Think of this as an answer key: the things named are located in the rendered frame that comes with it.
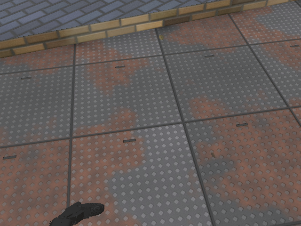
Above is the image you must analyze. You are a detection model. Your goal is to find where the robot left hand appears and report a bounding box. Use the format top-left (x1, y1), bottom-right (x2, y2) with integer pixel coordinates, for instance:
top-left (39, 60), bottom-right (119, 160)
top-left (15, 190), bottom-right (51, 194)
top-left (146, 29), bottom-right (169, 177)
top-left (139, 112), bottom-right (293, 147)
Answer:
top-left (49, 202), bottom-right (104, 226)

